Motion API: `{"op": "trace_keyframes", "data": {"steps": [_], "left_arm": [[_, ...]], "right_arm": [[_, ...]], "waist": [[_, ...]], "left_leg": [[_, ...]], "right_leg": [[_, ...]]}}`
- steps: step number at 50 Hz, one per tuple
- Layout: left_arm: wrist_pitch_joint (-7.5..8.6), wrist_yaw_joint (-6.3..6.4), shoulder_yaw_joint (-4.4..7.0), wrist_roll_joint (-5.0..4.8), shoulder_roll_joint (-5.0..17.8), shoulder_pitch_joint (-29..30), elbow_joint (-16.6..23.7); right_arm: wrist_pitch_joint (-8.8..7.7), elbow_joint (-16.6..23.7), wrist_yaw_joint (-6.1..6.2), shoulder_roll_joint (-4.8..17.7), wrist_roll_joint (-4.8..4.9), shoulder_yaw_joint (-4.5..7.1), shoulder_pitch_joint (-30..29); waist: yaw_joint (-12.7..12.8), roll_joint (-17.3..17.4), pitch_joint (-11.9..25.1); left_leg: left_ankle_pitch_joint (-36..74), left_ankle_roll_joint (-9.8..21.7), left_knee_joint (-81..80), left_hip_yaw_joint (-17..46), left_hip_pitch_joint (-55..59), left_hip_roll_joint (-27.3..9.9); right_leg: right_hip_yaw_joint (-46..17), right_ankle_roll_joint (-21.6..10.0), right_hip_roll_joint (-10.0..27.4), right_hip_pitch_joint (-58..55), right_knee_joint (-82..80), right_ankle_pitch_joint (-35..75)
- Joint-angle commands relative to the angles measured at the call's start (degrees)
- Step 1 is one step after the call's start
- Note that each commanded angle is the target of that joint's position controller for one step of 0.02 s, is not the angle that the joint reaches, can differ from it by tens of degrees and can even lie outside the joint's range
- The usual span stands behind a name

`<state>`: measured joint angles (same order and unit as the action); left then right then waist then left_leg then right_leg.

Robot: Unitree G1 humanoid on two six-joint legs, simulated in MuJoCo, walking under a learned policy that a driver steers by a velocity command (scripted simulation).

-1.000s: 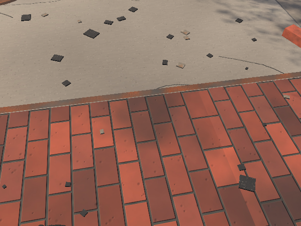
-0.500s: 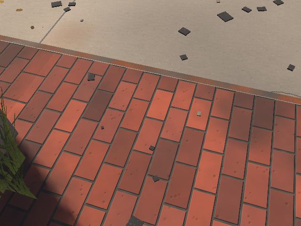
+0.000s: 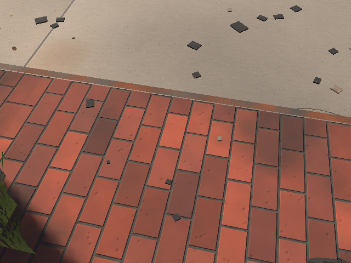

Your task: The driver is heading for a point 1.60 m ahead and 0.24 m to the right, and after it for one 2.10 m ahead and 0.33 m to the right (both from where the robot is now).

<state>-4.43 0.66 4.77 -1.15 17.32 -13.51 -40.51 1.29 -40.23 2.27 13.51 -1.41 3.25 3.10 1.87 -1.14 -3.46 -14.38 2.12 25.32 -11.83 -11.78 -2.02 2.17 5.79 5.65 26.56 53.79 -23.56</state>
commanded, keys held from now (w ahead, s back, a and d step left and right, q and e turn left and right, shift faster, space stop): e+shift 0.08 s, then w+e+shift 0.22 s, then w+shift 0.24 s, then w+q+shift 0.46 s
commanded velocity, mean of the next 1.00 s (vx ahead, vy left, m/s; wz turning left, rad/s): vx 0.69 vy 0.00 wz -0.19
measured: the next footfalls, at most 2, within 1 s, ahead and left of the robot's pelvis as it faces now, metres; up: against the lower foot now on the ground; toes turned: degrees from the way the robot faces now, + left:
right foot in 0.16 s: +0.01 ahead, -0.14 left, +0.00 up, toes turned -14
left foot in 0.62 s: +0.46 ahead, -0.10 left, +0.00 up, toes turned -22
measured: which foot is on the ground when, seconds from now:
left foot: down 0.00-0.16, up 0.18-0.60, down 0.62-1.00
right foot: up 0.00-0.14, down 0.16-0.66, up 0.68-1.00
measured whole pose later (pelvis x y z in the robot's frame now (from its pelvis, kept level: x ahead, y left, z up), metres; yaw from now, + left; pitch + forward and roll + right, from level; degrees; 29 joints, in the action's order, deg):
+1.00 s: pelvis +0.57 -0.21 -0.01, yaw -10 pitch +3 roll +0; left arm 4.5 -2.8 -2.6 2.4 14.8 3.0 -34.7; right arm -4.2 -51.7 -1.0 15.6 0.4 3.8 30.7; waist -8.1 -0.1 -1.1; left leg -20.1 5.8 13.3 12.7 5.3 6.4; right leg -3.4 1.9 4.2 37.9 32.9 1.2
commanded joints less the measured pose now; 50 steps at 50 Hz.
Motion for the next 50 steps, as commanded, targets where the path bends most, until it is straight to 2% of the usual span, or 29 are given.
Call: {"op": "trace_keyframes", "data": {"steps": [1, 4, 6, 7, 8, 9, 10, 11, 13, 15, 16, 18, 20, 26, 28, 29, 30, 31, 32, 33, 34, 35, 36, 37, 40, 42, 44, 47, 50], "left_arm": [[0.69, -1.02, 0.76, 0.06, 3.93, 3.60, 6.83], [-0.27, -1.93, 1.33, -0.30, 4.53, 2.86, 8.20], [-0.51, -2.21, 1.71, -1.11, 4.33, -1.07, 7.08], [-0.12, -1.88, 2.56, -1.43, 5.65, -6.75, 4.40], [0.59, -1.16, 4.17, -1.84, 9.16, -17.25, 0.28], [2.80, -0.97, 5.94, -1.15, 17.91, -21.15, 0.73], [5.93, -1.92, 4.34, 0.11, 14.60, -16.77, 3.50], [7.56, -1.69, 3.15, 0.30, 12.10, -11.61, 4.28], [7.95, -0.94, 1.79, -0.81, 9.08, -6.88, 5.63], [7.85, 0.16, 1.09, -0.05, 8.08, -7.43, 6.33], [6.96, -0.92, 2.01, 2.73, 11.28, -8.23, 3.71], [7.12, -1.97, 1.40, 1.83, 9.12, -11.41, 1.87], [7.58, -2.34, 0.60, 1.52, 6.85, -14.34, 0.37], [8.72, -0.88, 0.63, 1.70, 8.65, -17.00, -3.00], [8.83, -0.38, 0.69, 1.80, 9.90, -15.38, -4.27], [8.96, -0.32, 0.60, 2.12, 10.35, -13.72, -4.65], [9.05, -0.35, 0.64, 2.61, 11.10, -13.80, -5.54], [8.65, -0.28, 0.87, 3.30, 11.81, -12.68, -6.14], [8.63, 0.03, 0.56, 3.77, 10.92, -10.56, -5.77], [9.46, -0.92, -1.20, 2.25, 4.29, -11.90, -2.63], [10.86, -1.71, -1.91, 3.23, 3.21, -10.72, -1.86], [11.29, -1.72, -1.91, 3.26, 5.00, -5.56, -0.82], [11.82, -1.97, -2.17, 3.57, 6.38, -1.98, -0.72], [11.84, -2.05, -2.45, 4.22, 5.72, -0.19, 0.16], [9.62, -2.52, -3.83, 5.98, 3.51, 1.31, 2.27], [8.82, -2.84, -4.61, 5.77, 3.33, 7.06, 4.93], [9.12, -3.53, -5.58, 4.58, 2.71, 14.92, 7.82], [9.37, -3.89, -6.07, 3.31, 1.83, 19.30, 9.25], [9.54, -2.74, -5.00, 3.26, 4.37, 17.40, 8.80]], "right_arm": [[-0.56, 3.17, -0.16, 11.26, 0.38, 3.65, -0.56], [-0.81, 3.18, -1.08, 12.57, 1.73, 4.38, -0.85], [-1.19, 2.26, -1.90, 13.29, 3.52, 4.93, 0.58], [-1.47, 1.81, -2.10, 11.57, 3.73, 4.59, 0.05], [-1.68, 2.48, -2.44, 7.79, 2.76, 3.50, -2.96], [-2.52, 6.98, -2.34, 4.29, 1.63, 2.41, -8.93], [-4.75, 9.20, -2.91, 6.88, 2.97, 2.57, -14.01], [-6.51, 9.45, -3.81, 9.23, 4.49, 3.10, -13.64], [-8.43, 6.21, -4.01, 11.75, 2.15, 4.03, -7.07], [-8.84, 4.93, -4.09, 11.38, 1.44, 4.19, -6.57], [-4.87, 2.01, -5.51, 7.31, -5.00, 1.82, -1.91], [-2.09, 2.02, -5.96, 6.53, -3.28, 1.42, -1.26], [-1.58, 2.77, -6.10, 7.25, -1.73, 1.22, -4.17], [-3.15, 6.15, -6.76, 8.08, -1.07, 0.56, -13.00], [-3.36, 6.64, -6.66, 8.68, -1.09, 0.46, -10.96], [-3.26, 5.87, -6.09, 9.09, -0.86, 0.58, -7.21], [-3.10, 4.22, -5.06, 10.00, -0.46, 1.11, -0.81], [-3.15, 0.47, -3.90, 11.22, 0.03, 1.87, 12.04], [-3.40, -3.34, -2.93, 13.83, -0.14, 2.80, 26.15], [-3.61, -4.90, -2.63, 21.54, -1.00, 4.73, 33.36], [-3.88, -5.57, -3.81, 18.46, -0.10, 3.71, 27.78], [-4.01, -4.26, -4.28, 15.43, -0.11, 3.31, 20.29], [-4.32, -4.23, -4.28, 13.20, 0.09, 3.06, 19.61], [-4.42, -4.97, -3.96, 11.76, 0.15, 2.57, 19.27], [-5.43, -7.07, -3.26, 9.24, 0.70, 1.29, 19.42], [-6.16, -6.95, -2.98, 10.34, 1.14, 1.53, 20.60], [-6.45, -6.33, -2.83, 11.15, 1.04, 2.11, 20.61], [-6.72, -6.60, -3.12, 13.08, 1.93, 3.09, 22.14], [-6.47, -7.21, -2.71, 14.36, 2.27, 3.55, 23.48]], "waist": [[-2.66, 7.80, 5.76], [-1.68, 8.48, 7.22], [0.13, 7.14, 9.52], [2.41, 5.13, 9.38], [6.57, -3.71, 8.03], [7.83, -18.93, 2.59], [8.11, -10.38, 1.84], [4.99, -9.01, -0.98], [0.20, -5.02, -0.49], [-0.28, -3.85, 0.18], [-0.18, -4.34, 0.66], [0.28, -4.86, -0.35], [1.97, -5.92, -1.85], [5.30, -6.55, -5.04], [3.14, -7.71, -4.97], [0.84, -8.22, -3.37], [-2.05, -8.87, 0.88], [-8.16, -8.02, 7.43], [-14.98, -4.24, 13.74], [-14.04, 15.73, 20.14], [-8.66, 20.34, 17.18], [-6.59, 12.00, 8.68], [-6.59, 3.04, 7.00], [-4.91, 0.59, 4.27], [-0.65, 4.32, -0.46], [-1.19, 3.63, -3.58], [-2.84, 3.39, -5.81], [-5.29, 4.17, -3.31], [-4.73, 3.67, 0.94]], "left_leg": [[20.42, 11.27, -7.41, 8.58, 6.61, -18.50], [23.89, 8.77, -3.82, 6.28, 8.03, -19.85], [-2.94, 5.71, -3.49, 4.51, 3.91, -19.25], [-18.00, 3.56, 0.01, 2.82, -3.54, -16.85], [-24.26, 0.37, 15.57, -1.89, -15.20, -11.40], [-27.06, -4.46, 40.07, -0.22, -39.95, -0.40], [-21.44, -2.67, 46.12, 15.29, -47.60, 1.55], [-15.19, -1.03, 45.16, 17.27, -48.66, -0.76], [-4.62, -0.87, 38.71, 17.32, -43.12, -2.27], [4.23, -2.67, 31.70, 16.18, -36.83, -1.09], [7.69, -4.35, 32.03, 11.47, -31.79, -0.48], [9.34, -5.98, 29.70, 9.49, -30.31, -0.47], [11.42, -6.76, 25.39, 9.36, -31.81, -1.08], [13.49, -3.26, 11.03, 8.44, -31.13, -1.08], [8.67, -0.28, 8.38, 6.74, -27.56, -0.07], [5.52, 1.74, 7.21, 5.00, -21.17, 1.88], [2.42, 3.51, 8.71, 3.33, -12.89, 5.03], [-0.87, 5.13, 9.33, 1.99, -0.14, 8.28], [-5.03, 6.77, 10.15, 8.04, 17.89, 4.07], [-34.29, 12.93, 0.64, 37.95, 29.95, -9.46], [-38.87, 14.09, -13.82, 65.87, 29.40, -13.81], [-32.22, 14.56, -12.95, 61.54, 23.62, -13.87], [-23.79, 14.86, -12.00, 52.94, 17.68, -12.19], [-18.56, 14.02, -12.83, 47.15, 11.17, -9.83], [-12.66, 14.79, -15.51, 38.98, 0.34, -4.18], [-9.19, 15.85, -18.75, 37.01, -4.40, -3.76], [-3.67, 14.54, -21.27, 34.08, -9.01, -1.41], [11.16, 11.43, -21.04, 32.72, -8.65, -1.16], [29.29, 8.65, -12.57, 32.90, 1.70, -2.26]], "right_leg": [[1.32, -1.50, 1.13, 1.08, -4.06, -0.61], [3.10, -3.90, 0.26, -2.74, -10.23, -0.01], [5.77, -7.38, -1.70, -11.63, -17.00, 2.94], [6.47, -9.87, -3.94, -20.14, -19.31, 1.72], [-0.78, -14.57, -1.99, -30.35, -25.23, -5.64], [-37.07, -25.60, 12.27, -35.58, -37.95, -25.02], [-50.88, -29.41, 17.02, -33.52, -46.94, -32.77], [-46.79, -27.17, 16.97, -31.38, -47.96, -30.35], [-36.09, -22.76, 12.10, -28.58, -45.18, -18.55], [-28.94, -20.68, 7.78, -25.79, -45.18, -9.97], [-21.93, -17.73, 2.22, -21.91, -46.36, -3.85], [-18.77, -17.70, 0.37, -20.11, -46.76, 0.62], [-18.97, -18.02, 1.16, -21.43, -48.09, 2.77], [-19.16, -18.06, 5.60, -29.59, -49.79, 12.04], [-16.38, -17.17, 6.89, -32.31, -48.69, 24.63], [-13.22, -15.89, 6.44, -31.92, -45.43, 39.22], [-10.79, -15.14, 6.25, -32.74, -37.74, 59.58], [-7.41, -14.33, 5.03, -30.97, -23.40, 72.52], [-5.25, -13.35, 2.90, -18.78, -4.25, 65.71], [-3.13, -10.30, -7.21, 0.21, 21.02, 33.26], [-8.67, -10.98, -12.17, 12.61, 26.70, 1.67], [-10.33, -11.70, -8.16, 17.22, 29.37, 6.04], [-9.81, -11.66, -5.14, 15.50, 26.84, 10.00], [-9.09, -11.14, -3.19, 13.33, 22.25, 10.68], [-7.80, -7.29, -0.74, 10.88, 13.27, 7.46], [-5.36, -4.79, 0.29, 12.52, 5.89, 9.06], [-2.92, -2.88, -0.82, 8.39, -6.86, 16.55], [-1.30, -3.02, -3.62, -2.66, -18.22, 28.47], [-2.15, -4.38, -5.56, -7.87, -23.78, 26.10]]}}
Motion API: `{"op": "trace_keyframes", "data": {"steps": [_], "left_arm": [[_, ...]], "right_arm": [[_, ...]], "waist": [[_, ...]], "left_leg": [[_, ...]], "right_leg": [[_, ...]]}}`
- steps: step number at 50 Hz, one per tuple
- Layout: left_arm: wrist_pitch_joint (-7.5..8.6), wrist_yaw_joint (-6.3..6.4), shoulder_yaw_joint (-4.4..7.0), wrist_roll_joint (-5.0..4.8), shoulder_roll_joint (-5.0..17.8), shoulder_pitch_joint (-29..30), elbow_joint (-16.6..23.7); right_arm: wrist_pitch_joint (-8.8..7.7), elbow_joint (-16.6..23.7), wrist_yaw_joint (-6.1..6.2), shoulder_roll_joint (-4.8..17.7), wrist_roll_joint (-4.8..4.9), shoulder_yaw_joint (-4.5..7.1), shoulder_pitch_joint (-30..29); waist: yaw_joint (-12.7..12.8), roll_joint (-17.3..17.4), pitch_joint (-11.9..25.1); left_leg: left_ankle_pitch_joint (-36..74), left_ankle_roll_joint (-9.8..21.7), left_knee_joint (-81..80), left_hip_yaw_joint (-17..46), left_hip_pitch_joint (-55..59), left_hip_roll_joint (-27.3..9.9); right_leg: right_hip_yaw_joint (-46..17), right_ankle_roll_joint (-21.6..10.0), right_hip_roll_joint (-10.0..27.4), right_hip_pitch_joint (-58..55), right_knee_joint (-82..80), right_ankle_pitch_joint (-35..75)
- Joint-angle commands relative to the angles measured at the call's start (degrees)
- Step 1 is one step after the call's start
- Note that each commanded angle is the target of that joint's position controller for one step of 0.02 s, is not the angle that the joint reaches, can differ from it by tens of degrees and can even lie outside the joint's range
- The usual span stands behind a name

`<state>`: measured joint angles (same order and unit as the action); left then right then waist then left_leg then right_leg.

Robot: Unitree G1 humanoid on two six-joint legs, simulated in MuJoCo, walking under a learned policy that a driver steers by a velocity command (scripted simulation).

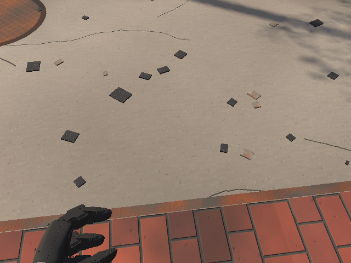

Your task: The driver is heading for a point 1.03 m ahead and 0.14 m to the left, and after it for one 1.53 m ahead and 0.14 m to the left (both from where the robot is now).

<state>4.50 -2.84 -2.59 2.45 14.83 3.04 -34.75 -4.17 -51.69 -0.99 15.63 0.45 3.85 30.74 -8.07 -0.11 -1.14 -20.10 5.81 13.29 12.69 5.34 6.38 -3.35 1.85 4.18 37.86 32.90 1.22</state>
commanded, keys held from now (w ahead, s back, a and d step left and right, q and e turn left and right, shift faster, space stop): w+q+shift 0.36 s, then w+shift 0.16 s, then w+e+shift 0.48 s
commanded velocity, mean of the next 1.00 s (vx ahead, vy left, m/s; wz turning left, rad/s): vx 0.99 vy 0.00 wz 0.26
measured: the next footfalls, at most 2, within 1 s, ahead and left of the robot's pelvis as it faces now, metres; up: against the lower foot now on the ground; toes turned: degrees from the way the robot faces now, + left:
right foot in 0.06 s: +0.27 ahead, -0.16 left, +0.00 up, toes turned +6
left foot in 0.50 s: +0.61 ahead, +0.16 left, +0.00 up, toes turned +29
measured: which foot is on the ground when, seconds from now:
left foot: down 0.00-0.08, up 0.10-0.48, down 0.50-0.96, up 0.98-1.00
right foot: up 0.00-0.04, down 0.06-0.50, up 0.52-0.94, down 0.96-1.00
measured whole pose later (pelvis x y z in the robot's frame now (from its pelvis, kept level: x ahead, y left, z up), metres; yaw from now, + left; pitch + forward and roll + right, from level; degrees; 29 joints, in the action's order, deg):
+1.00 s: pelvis +0.91 +0.21 -0.03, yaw +13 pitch +0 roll +1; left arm 2.2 -2.5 1.9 0.5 17.2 -10.8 -45.2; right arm -4.3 -50.8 1.6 15.4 -2.3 0.8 21.1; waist 1.8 -1.1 -2.9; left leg -22.4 -0.3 66.3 -7.8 -2.0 2.9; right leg 6.9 -11.0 -6.6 28.8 38.8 -12.3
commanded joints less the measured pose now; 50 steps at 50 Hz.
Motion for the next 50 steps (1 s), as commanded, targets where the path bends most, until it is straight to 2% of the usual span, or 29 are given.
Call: {"op": "trace_keyframes", "data": {"steps": [1, 2, 3, 4, 5, 6, 8, 12, 15, 18, 20, 23, 24, 25, 26, 27, 28, 29, 30, 33, 36, 38, 42, 44, 46, 47, 48, 49, 50], "left_arm": [[0.74, 1.46, 3.29, -0.33, 8.70, -3.44, 1.78], [0.94, 2.37, 4.38, -0.47, 10.57, -11.78, -0.45], [1.13, 3.69, 5.81, -0.10, 13.32, -22.57, -2.69], [1.17, 4.98, 7.59, 1.91, 17.99, -33.83, -4.03], [0.62, 4.29, 8.25, 2.09, 20.90, -29.35, -4.09], [0.20, 3.97, 7.64, 1.37, 14.33, -22.71, -3.07], [0.23, 3.57, 6.10, 1.30, 7.65, -19.60, -4.24], [2.07, 2.74, 5.24, -0.81, 4.50, -23.50, -9.97], [3.25, 2.43, 5.37, -1.01, 5.72, -21.35, -10.77], [3.60, 2.71, 5.79, -0.81, 7.42, -21.33, -11.95], [3.55, 3.06, 5.95, -0.71, 9.73, -25.61, -13.35], [1.23, 4.05, 7.02, -0.47, 15.74, -26.20, -13.26], [0.44, 4.22, 6.91, -0.21, 15.93, -23.99, -12.52], [0.04, 3.87, 6.93, -0.10, 15.14, -23.48, -12.62], [0.54, 2.88, 5.16, -0.17, 6.44, -27.68, -9.88], [1.10, 3.07, 5.07, -2.59, 9.17, -29.68, -6.45], [1.45, 3.38, 5.36, -2.79, 11.00, -22.90, -6.53], [1.41, 3.25, 4.88, -2.95, 9.48, -22.66, -7.21], [0.83, 2.94, 4.52, -2.01, 8.05, -21.63, -8.16], [-2.43, 1.18, 4.26, -1.03, 5.17, -25.00, -10.98], [-2.99, 0.21, 4.08, -1.94, 3.71, -15.89, -8.32], [-2.67, -0.20, 3.92, -2.71, 3.34, -12.05, -8.12], [-1.46, -1.37, 2.90, -2.22, 2.39, -5.57, -5.66], [-1.81, -1.64, 3.54, -1.82, 5.00, -10.15, -7.14], [-2.50, -1.04, 5.38, -1.73, 9.49, -25.54, -11.33], [-2.80, -0.21, 7.01, -1.55, 12.37, -38.80, -15.07], [-3.04, 0.97, 8.59, -2.42, 14.38, -43.94, -16.79], [-3.75, 1.56, 9.19, -2.01, 17.36, -38.13, -16.73], [-3.94, 1.86, 9.60, -1.52, 18.85, -33.50, -14.06]], "right_arm": [[-0.92, 4.09, 0.71, 13.36, 0.14, 3.17, -3.97], [-0.85, 4.12, 0.51, 15.08, -0.25, 3.54, -4.98], [-1.25, 4.72, 0.18, 14.33, -0.54, 3.42, -7.24], [-1.89, 6.83, 0.36, 6.25, -0.08, 1.43, -7.64], [-1.45, 10.62, 0.35, 2.57, 2.11, -0.17, -3.29], [-0.18, 8.90, 0.93, 6.80, 0.44, 0.16, -8.03], [1.02, 8.99, -0.37, 7.15, -1.23, 0.41, -14.29], [4.05, 13.53, -2.75, 2.69, -2.39, -0.91, -20.62], [4.39, 17.90, -3.88, 2.24, -2.33, -2.07, -25.85], [4.25, 19.75, -4.93, 4.03, -2.23, -2.66, -32.59], [3.68, 19.69, -5.24, 3.60, -2.61, -3.21, -34.32], [2.75, 14.14, -3.65, 7.62, -2.87, -1.75, -20.03], [2.65, 9.64, -2.62, 9.85, -2.97, -0.42, -7.33], [2.99, 6.60, -1.21, 13.01, -3.18, 1.31, -0.35], [3.68, 7.60, 0.08, 19.24, -3.07, 2.72, -6.49], [3.82, 10.70, 0.21, 20.66, -2.98, 3.21, -7.54], [3.44, 10.06, 0.69, 16.92, -2.69, 2.94, -8.23], [2.56, 8.37, 1.13, 13.84, -2.60, 2.15, -9.92], [1.26, 7.88, 1.17, 11.21, -3.10, 1.44, -12.10], [-1.88, 6.01, 0.97, 6.28, -2.28, -0.39, -13.02], [-3.53, 4.33, -0.01, 5.61, -1.52, -0.62, -10.86], [-3.82, 4.01, -0.07, 4.72, -1.42, -1.07, -11.44], [-4.73, 2.35, 1.23, 6.35, -0.87, -1.71, -7.30], [-3.87, 2.74, 3.15, 9.88, -1.52, -1.05, -7.92], [-1.71, 4.32, 4.48, 13.08, -2.57, 0.02, -11.95], [-0.70, 5.86, 4.55, 14.14, -3.14, 0.49, -16.63], [-0.26, 5.88, 3.47, 12.52, -3.05, 0.51, -19.65], [-2.02, 10.14, 2.30, 2.07, -3.91, -2.38, -18.88], [-3.32, 14.92, 1.70, 2.62, -2.13, -3.48, -14.84]], "waist": [[7.11, 2.44, 2.44], [11.67, 1.60, 7.92], [17.39, 1.43, 13.07], [20.09, -8.20, 21.32], [13.51, -24.50, 26.70], [13.20, -13.62, 16.33], [12.48, -2.90, 5.51], [9.21, -5.38, -0.69], [6.64, -5.91, -3.18], [6.87, -1.65, -7.27], [7.21, -1.27, -7.20], [-1.06, -5.77, 2.47], [-6.58, -6.44, 7.98], [-8.65, -3.20, 10.19], [1.71, 14.24, 11.11], [1.56, 11.71, 24.10], [0.45, 2.10, 16.22], [3.59, -1.33, 5.56], [5.74, -5.26, 1.93], [10.34, -2.51, -2.73], [8.48, 0.57, -6.89], [7.62, -0.22, -5.87], [6.82, 0.82, -5.66], [10.18, 4.60, -0.77], [18.94, 7.28, 6.82], [25.62, 6.65, 10.67], [27.87, -0.75, 9.27], [17.74, -15.96, 6.02], [14.11, -13.93, 16.43]], "left_leg": [[45.15, 3.70, 6.70, 7.77, -12.88, -10.38], [49.61, 2.40, 18.37, 6.33, -13.70, -8.69], [42.97, 1.40, 32.91, 5.50, -22.03, -6.10], [15.03, 1.32, 53.34, 0.36, -33.46, -1.80], [-7.40, 0.67, 65.71, -4.94, -45.00, 0.22], [-0.96, 1.33, 67.84, -6.11, -50.09, -5.24], [4.30, 0.54, 63.28, -7.60, -48.68, -9.16], [5.37, -0.36, 61.05, -8.88, -51.48, -12.88], [13.80, -0.44, 54.63, -11.20, -50.77, -13.26], [20.12, 0.97, 39.27, -18.15, -45.25, -10.87], [21.10, 3.20, 31.30, -22.23, -36.82, -6.48], [13.48, 6.20, 28.49, -21.37, -19.04, 0.03], [12.14, 7.99, 25.96, -18.46, -5.81, 0.27], [8.76, 8.93, 21.80, -13.38, 6.23, -2.14], [8.38, 9.88, 20.53, 8.58, 15.85, -16.27], [2.45, 17.09, 9.84, 30.43, 23.74, -25.62], [-0.23, 14.89, 4.79, 26.64, 16.58, -24.33], [2.27, 13.19, 2.56, 19.41, 4.47, -23.34], [4.31, 11.28, 1.60, 14.38, -4.27, -21.42], [9.27, 7.22, -3.87, 2.32, -17.81, -17.98], [25.71, 1.42, -7.73, -10.45, -16.82, -13.68], [33.46, -1.42, -8.50, -18.40, -14.71, -9.05], [59.71, -4.26, -8.89, -23.80, -7.68, -12.48], [81.12, -6.11, -0.13, -25.43, 0.69, -14.39], [91.92, -6.81, 20.74, -25.06, -0.07, -16.56], [87.27, -6.38, 39.33, -23.84, -7.30, -16.99], [44.50, -5.65, 65.78, -24.84, -17.88, -8.49], [-9.71, -7.17, 86.44, -18.94, -45.52, -0.49], [-9.31, -6.71, 89.05, -7.27, -56.48, -1.66]], "right_leg": [[3.55, -1.22, -5.75, -24.77, -3.19, -4.01], [4.18, -1.96, -6.46, -34.74, -3.53, -8.11], [0.73, -3.10, -1.54, -48.64, -1.54, -12.91], [-16.55, -5.49, 13.95, -61.97, -4.54, -37.53], [-46.58, -9.93, 25.28, -64.24, -17.53, -48.68], [-41.19, -9.77, 21.31, -56.06, -18.35, -51.37], [-22.18, -8.44, 16.58, -43.14, -17.77, -29.45], [-4.37, -6.00, 13.40, -36.32, -20.75, -10.21], [6.92, -4.81, 11.66, -31.83, -23.73, 2.18], [16.24, -3.70, 7.75, -30.62, -27.76, 8.91], [18.68, -3.64, 7.92, -32.43, -25.88, 31.78], [17.75, -4.86, 10.82, -38.35, -5.61, 59.51], [16.75, -5.80, 11.11, -34.74, 8.83, 58.19], [17.07, -5.31, 6.44, -25.09, 29.34, 33.31], [15.33, -3.02, -2.53, -5.15, 52.62, -28.36], [2.09, -3.75, -4.31, 4.38, 61.59, -27.80], [0.24, -4.22, -1.68, 7.77, 59.45, -21.80], [0.86, -4.55, 0.47, 6.91, 54.34, -19.27], [-0.88, -4.79, 2.25, 3.35, 49.65, -18.58], [-3.27, -4.13, 4.65, -4.16, 40.49, -17.08], [-0.26, -4.85, 3.80, 1.47, 30.36, -6.82], [4.49, -5.81, 0.78, 0.49, 23.53, 1.00], [12.45, -8.71, -3.00, -6.00, 7.14, 11.57], [14.85, -10.00, -7.69, -10.69, 4.81, 7.92], [14.33, -11.95, -11.46, -26.15, 6.20, -0.53], [9.61, -15.05, -10.06, -38.42, 4.92, -5.20], [4.49, -18.30, -6.96, -45.53, 0.14, -7.75], [-12.13, -23.09, 0.21, -55.38, 7.12, 3.95], [-37.16, -31.77, 9.13, -62.05, -8.61, -17.92]]}}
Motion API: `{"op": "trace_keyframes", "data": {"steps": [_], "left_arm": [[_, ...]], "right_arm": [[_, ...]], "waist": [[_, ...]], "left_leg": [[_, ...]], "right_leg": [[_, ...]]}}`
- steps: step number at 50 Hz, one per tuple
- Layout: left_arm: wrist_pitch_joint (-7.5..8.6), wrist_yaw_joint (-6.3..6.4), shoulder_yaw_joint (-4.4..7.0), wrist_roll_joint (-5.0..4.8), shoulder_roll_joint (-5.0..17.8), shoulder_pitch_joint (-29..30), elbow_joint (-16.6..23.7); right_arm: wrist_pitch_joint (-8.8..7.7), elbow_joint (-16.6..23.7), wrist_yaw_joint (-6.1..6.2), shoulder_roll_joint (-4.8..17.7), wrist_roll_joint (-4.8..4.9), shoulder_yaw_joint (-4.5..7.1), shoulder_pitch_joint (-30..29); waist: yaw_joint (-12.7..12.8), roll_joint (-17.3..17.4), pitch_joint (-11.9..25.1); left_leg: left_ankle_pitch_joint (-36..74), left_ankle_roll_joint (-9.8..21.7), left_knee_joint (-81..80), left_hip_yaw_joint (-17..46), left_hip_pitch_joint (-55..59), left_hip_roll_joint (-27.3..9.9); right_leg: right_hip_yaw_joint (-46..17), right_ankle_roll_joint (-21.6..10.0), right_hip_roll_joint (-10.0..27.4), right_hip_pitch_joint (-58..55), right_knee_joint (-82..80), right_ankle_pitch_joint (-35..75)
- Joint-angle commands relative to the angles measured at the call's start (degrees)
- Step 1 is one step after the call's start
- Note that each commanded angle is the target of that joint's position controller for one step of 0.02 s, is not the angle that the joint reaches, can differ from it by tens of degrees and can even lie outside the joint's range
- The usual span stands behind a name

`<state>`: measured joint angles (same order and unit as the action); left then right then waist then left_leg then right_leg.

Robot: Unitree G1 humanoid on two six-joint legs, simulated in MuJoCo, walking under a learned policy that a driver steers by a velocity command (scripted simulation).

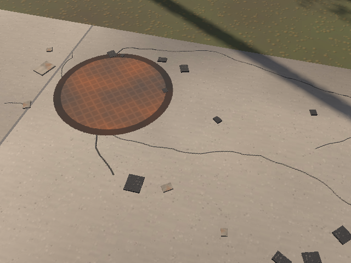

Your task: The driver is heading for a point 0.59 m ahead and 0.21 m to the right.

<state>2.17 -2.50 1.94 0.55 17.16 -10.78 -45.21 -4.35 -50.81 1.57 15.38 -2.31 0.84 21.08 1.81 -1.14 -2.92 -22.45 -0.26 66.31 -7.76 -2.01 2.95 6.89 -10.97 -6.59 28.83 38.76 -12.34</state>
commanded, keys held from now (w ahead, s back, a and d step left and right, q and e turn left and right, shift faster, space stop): w+e+shift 0.10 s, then e+shift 0.68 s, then w+e+shift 0.08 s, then shift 0.14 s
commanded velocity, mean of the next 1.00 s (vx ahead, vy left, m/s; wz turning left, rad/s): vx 0.38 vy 0.00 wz -0.91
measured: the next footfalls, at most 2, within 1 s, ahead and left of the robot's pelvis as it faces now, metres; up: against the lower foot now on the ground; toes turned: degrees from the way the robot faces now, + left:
left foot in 0.34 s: +0.57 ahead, +0.08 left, +0.00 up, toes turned -28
right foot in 0.78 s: +0.41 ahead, -0.14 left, +0.00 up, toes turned -50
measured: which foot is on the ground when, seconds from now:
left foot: up 0.00-0.32, down 0.34-0.80, up 0.82-1.00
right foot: down 0.00-0.34, up 0.36-0.76, down 0.78-1.00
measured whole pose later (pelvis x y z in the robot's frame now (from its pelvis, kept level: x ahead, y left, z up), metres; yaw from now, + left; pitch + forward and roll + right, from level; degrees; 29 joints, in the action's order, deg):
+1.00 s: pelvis +0.46 -0.05 +0.04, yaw -55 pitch +2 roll +3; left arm -0.6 1.4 3.8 0.1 17.2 -16.5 -34.2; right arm -3.2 -42.0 -1.1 19.2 -0.3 5.6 3.9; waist 1.1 1.4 -2.5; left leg -15.4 -1.8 51.8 0.9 -32.1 -1.5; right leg -5.3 -2.6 -1.5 16.0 26.9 -12.6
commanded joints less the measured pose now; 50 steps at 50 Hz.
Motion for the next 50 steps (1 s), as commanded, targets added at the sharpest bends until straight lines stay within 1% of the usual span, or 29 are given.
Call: {"op": "trace_keyframes", "data": {"steps": [1, 2, 3, 5, 7, 9, 11, 12, 14, 16, 17, 18, 19, 20, 21, 23, 25, 27, 29, 38, 39, 40, 41, 42, 43, 44, 46, 48, 50], "left_arm": [[-1.61, 1.91, 4.61, 0.50, 11.87, -16.39, -1.61], [-1.51, 2.01, 3.87, 0.50, 8.90, -13.50, -1.93], [-0.85, 2.06, 3.55, 0.26, 8.31, -12.17, -2.08], [0.93, 2.31, 3.01, -0.03, 7.79, -10.25, -1.59], [2.26, 2.18, 3.58, -0.30, 10.01, -9.73, -1.05], [2.12, 2.16, 4.07, -0.82, 10.09, -10.99, -1.60], [1.15, 1.90, 4.74, -1.42, 10.31, -14.51, -2.45], [0.97, 3.24, 3.74, -4.67, 5.49, -16.62, -1.06], [0.17, 4.36, 4.25, -3.60, 8.51, -14.21, -0.84], [-0.47, 4.93, 4.70, -2.71, 8.86, -8.59, 1.86], [-0.98, 4.87, 3.29, -1.25, 3.97, -9.02, 3.58], [-1.40, 4.67, 0.91, 1.17, -3.71, -16.45, 5.21], [-1.45, 3.76, 1.56, -1.38, 2.51, -27.73, 5.67], [-2.36, 3.39, 2.28, -3.00, 6.61, -24.16, 6.90], [-3.26, 3.90, 3.22, -3.13, 9.04, -15.29, 7.91], [-5.24, 4.63, 4.03, -2.71, 9.44, -9.34, 10.25], [-5.39, 4.70, 3.02, -2.27, 4.59, -7.67, 12.50], [-4.62, 4.67, 2.41, -1.76, 2.70, -5.81, 13.99], [-4.64, 4.10, 2.77, -1.84, 4.08, -5.33, 14.08], [-7.09, 1.30, 5.13, -1.84, 7.65, 2.17, 16.68], [-7.03, 1.73, 5.87, -1.61, 8.58, 0.35, 16.07], [-6.90, 2.72, 7.80, -1.91, 13.39, -5.37, 14.57], [-6.02, 3.29, 9.55, -2.62, 21.04, -10.73, 13.85], [-3.29, 2.35, 8.36, -1.86, 17.63, -12.54, 14.51], [-1.42, 2.11, 7.31, -1.70, 15.50, -11.40, 13.86], [-0.71, 2.31, 6.42, -1.58, 13.55, -6.95, 14.68], [-1.04, 3.57, 4.80, -0.92, 9.94, -0.23, 16.48], [-1.33, 4.48, 4.36, 0.14, 9.21, 1.42, 17.08], [-1.77, 4.80, 4.63, -0.10, 9.78, 0.37, 16.57]], "right_arm": [[-4.24, 13.94, -1.20, 6.14, -0.41, -0.72, -8.30], [-4.34, 13.61, -1.55, 7.33, -0.53, -0.49, -9.21], [-3.51, 13.81, -1.48, 6.90, -1.70, -0.76, -10.04], [-0.46, 14.34, -1.71, 5.87, -2.67, -1.49, -9.98], [0.31, 17.10, -2.06, 5.50, -1.96, -1.92, -15.00], [-0.07, 19.00, -2.29, 3.38, -0.73, -2.70, -19.30], [-0.14, 19.55, -2.12, 2.57, 0.32, -2.92, -21.08], [-2.57, 22.73, -1.21, 2.99, 2.46, -1.49, -27.87], [-3.59, 23.50, -0.18, 6.30, 3.83, 0.48, -26.71], [-3.88, 20.82, 0.78, 9.60, 3.18, 2.50, -15.07], [-3.25, 18.14, 0.78, 9.86, 2.07, 2.63, -3.29], [-2.12, 17.87, 0.38, 11.18, 0.21, 2.16, 0.77], [-1.15, 18.08, -0.76, 10.45, -0.46, 2.24, -0.34], [-0.11, 19.31, -0.36, 11.34, 1.32, 3.58, -8.78], [0.76, 20.87, 0.70, 5.50, 1.31, 2.43, -13.27], [1.86, 20.44, 1.14, 4.26, 1.11, 1.49, -18.24], [1.29, 17.43, 0.67, 5.79, 0.95, 2.65, -18.22], [0.82, 15.04, 0.42, 8.02, 0.88, 3.89, -16.68], [1.24, 14.39, 0.53, 9.49, 1.25, 4.67, -17.88], [3.07, 11.85, -1.44, 12.37, 3.85, 6.51, -18.62], [3.34, 10.80, -1.70, 11.08, 4.06, 6.38, -16.35], [3.72, 9.89, -1.99, 9.15, 3.46, 6.12, -13.20], [3.35, 15.06, -1.94, 6.91, 1.87, 5.11, -17.53], [2.14, 16.21, -2.05, 7.94, 2.14, 5.34, -23.18], [0.90, 17.01, -2.62, 9.67, 4.08, 5.97, -24.87], [0.15, 15.71, -2.63, 10.78, 4.11, 6.46, -23.17], [-0.29, 13.62, -2.37, 10.96, 2.15, 6.64, -20.38], [-0.07, 12.46, -2.61, 8.29, 1.59, 5.81, -19.59], [0.64, 11.94, -2.96, 5.08, 1.68, 4.38, -19.54]], "waist": [[3.91, -0.60, 11.66], [0.35, 5.82, 3.87], [-2.02, 8.01, 0.31], [-5.10, 8.06, -3.39], [-4.76, 6.38, -5.88], [-2.67, 3.89, -3.94], [1.06, 0.53, 1.27], [4.16, 3.22, 2.45], [1.42, -2.67, 4.32], [-5.42, -5.12, 11.95], [-8.99, -4.40, 21.93], [-5.49, 10.93, 29.71], [-1.10, 19.41, 37.90], [0.10, 17.41, 33.38], [-2.00, 9.12, 23.26], [-0.19, 3.69, 9.77], [0.59, 5.57, 4.97], [-0.13, 6.82, 7.56], [0.16, 5.87, 11.14], [-0.62, 6.75, 6.97], [-0.19, 4.58, 7.36], [0.77, -4.50, 8.19], [1.10, -19.03, 8.88], [5.41, -10.54, 10.38], [4.01, -7.85, 7.42], [1.15, -6.29, 5.03], [-1.86, -6.88, 5.11], [-2.54, -6.17, 7.09], [-1.83, -5.12, 8.05]], "left_leg": [[-0.36, 1.13, 28.06, 15.24, -49.91, -1.97], [3.52, 1.18, 20.90, 14.41, -47.10, -4.69], [3.10, 0.27, 16.87, 14.07, -43.80, -6.21], [2.70, -2.19, 7.45, 12.70, -36.67, -9.22], [7.27, -4.10, -5.09, 8.65, -30.86, -9.10], [18.39, -3.82, -17.90, 6.13, -25.37, -6.47], [26.72, -2.30, -27.48, 4.44, -21.22, -1.82], [26.60, -3.35, -36.03, 8.46, -17.64, 3.02], [30.10, -3.26, -43.74, 11.29, -13.38, 3.79], [40.83, -2.06, -47.59, 11.38, -0.37, 1.22], [47.70, 1.85, -39.47, 18.17, 16.00, -9.11], [81.09, 6.51, -30.09, 33.08, 29.07, -24.27], [71.55, 16.02, -32.38, 48.88, 31.29, -35.54], [38.29, 19.01, -38.92, 50.02, 25.26, -33.89], [22.47, 16.01, -43.53, 39.97, 14.34, -26.71], [22.90, 12.59, -47.81, 26.35, -5.40, -19.70], [31.94, 11.99, -50.19, 16.50, -13.81, -16.95], [41.08, 14.11, -50.78, 14.02, -10.74, -19.00], [39.84, 14.74, -50.83, 12.17, -8.29, -21.38], [20.05, 7.56, -44.49, 0.20, -6.41, -21.87], [17.14, 4.90, -39.14, -1.78, -7.89, -20.03], [4.27, 1.20, -26.92, -5.43, -16.28, -15.20], [-16.06, -3.04, -9.12, -4.44, -39.69, -4.94], [-13.86, -1.51, -1.14, 10.21, -47.96, -3.70], [-8.42, 1.02, -1.36, 13.27, -50.70, -4.97], [-3.82, 1.74, -3.18, 12.99, -48.63, -5.77], [3.54, 0.41, -9.30, 11.98, -40.85, -6.85], [8.71, -1.70, -13.17, 8.89, -33.72, -4.86], [11.07, -3.00, -19.87, 7.50, -27.04, -3.50]], "right_leg": [[-52.16, -15.68, 20.87, -44.67, -25.03, -17.78], [-48.24, -12.56, 19.48, -33.10, -27.62, -18.50], [-44.28, -11.08, 16.99, -24.55, -28.00, -13.35], [-35.99, -9.61, 11.56, -10.55, -29.62, -7.88], [-29.28, -8.73, 7.89, -2.89, -29.51, 16.76], [-22.94, -4.27, 3.67, -3.43, -23.86, 37.09], [-21.54, 0.89, 1.04, -9.58, -18.88, 42.99], [-27.50, 3.21, 0.74, -8.48, -17.96, 29.30], [-31.48, 5.20, 1.75, -14.02, -13.89, 23.95], [-28.47, 10.01, -1.31, -15.73, 2.27, 25.87], [-24.63, 12.58, -2.95, -9.92, 19.33, 5.47], [-20.56, 13.67, -6.54, 2.78, 36.92, -35.53], [-23.62, 14.97, -2.16, 5.96, 50.64, -33.08], [-18.57, 15.95, 4.13, 11.39, 54.80, -22.94], [-14.46, 16.49, 6.62, 13.93, 50.85, -16.03], [-12.06, 17.06, 9.60, 9.69, 45.68, -12.53], [-10.16, 16.46, 11.18, 5.80, 35.18, -13.01], [-9.46, 16.23, 12.50, 5.63, 28.30, -10.80], [-9.82, 15.38, 13.86, 3.23, 23.15, -5.24], [-1.91, 9.10, 10.09, -9.58, -3.81, -0.89], [-2.44, 7.42, 8.62, -14.06, -8.26, 2.65], [-11.55, 3.41, 12.09, -23.40, -13.26, 10.21], [-38.63, -8.04, 22.91, -33.88, -18.44, -8.36], [-49.09, -10.69, 25.43, -34.45, -24.84, -26.50], [-48.08, -9.05, 25.63, -32.76, -28.06, -36.03], [-43.43, -6.58, 24.36, -29.24, -27.38, -28.89], [-31.74, -2.89, 19.55, -23.56, -24.31, -9.89], [-24.23, -1.73, 16.45, -19.69, -20.69, 11.47], [-19.70, -0.92, 14.54, -16.20, -17.56, 20.61]]}}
